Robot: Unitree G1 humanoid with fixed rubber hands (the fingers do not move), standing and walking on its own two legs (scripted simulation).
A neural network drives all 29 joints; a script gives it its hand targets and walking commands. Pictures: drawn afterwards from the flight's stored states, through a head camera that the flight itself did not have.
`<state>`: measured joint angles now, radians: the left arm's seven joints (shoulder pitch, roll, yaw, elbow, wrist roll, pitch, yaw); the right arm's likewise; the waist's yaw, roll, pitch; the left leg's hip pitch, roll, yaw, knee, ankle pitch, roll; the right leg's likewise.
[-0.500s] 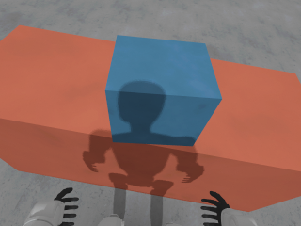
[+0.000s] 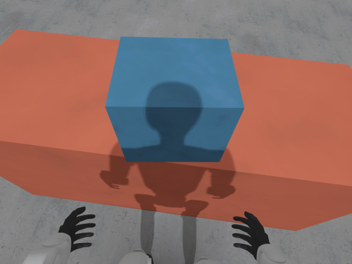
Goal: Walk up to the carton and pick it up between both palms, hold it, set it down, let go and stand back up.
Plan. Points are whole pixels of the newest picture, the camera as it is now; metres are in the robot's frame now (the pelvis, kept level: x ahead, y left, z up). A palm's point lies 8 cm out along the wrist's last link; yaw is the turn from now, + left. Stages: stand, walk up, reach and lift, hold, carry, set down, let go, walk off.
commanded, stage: reach and lift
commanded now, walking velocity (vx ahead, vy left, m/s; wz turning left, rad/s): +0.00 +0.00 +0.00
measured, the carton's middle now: (173, 104) +0.51 +0.03 +0.02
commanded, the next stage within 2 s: none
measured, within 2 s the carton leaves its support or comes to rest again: neither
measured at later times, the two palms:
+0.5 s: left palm (58, 249) +0.15 +0.26 -0.06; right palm (265, 252) +0.17 -0.18 -0.05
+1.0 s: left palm (63, 224) +0.20 +0.25 -0.04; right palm (274, 222) +0.22 -0.20 -0.03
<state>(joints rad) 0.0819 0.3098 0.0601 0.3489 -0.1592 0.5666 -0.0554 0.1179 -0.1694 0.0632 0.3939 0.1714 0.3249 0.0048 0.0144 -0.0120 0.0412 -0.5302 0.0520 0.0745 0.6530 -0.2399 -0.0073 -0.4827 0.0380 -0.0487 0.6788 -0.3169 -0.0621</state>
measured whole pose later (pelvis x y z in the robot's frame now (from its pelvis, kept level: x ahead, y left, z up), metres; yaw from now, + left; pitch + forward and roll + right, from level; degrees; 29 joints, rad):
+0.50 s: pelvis +0.01 +0.00 +0.02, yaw +1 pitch +1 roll +0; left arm 0.23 0.28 0.06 0.41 -0.14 0.22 -0.04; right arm 0.31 -0.07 0.02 0.37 0.11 0.11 -0.03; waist 0.03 -0.06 0.03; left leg -0.28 0.03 0.06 0.42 -0.15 -0.01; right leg -0.23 0.03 -0.06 0.45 -0.24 -0.05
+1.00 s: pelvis +0.05 +0.02 +0.03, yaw +1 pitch +1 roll +0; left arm 0.26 0.22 -0.01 0.46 -0.12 -0.10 0.05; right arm 0.22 -0.22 0.01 0.62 0.22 -0.25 0.12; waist 0.05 -0.05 -0.02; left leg -0.22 0.02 0.08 0.39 -0.20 0.01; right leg -0.14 0.02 -0.04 0.36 -0.24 -0.03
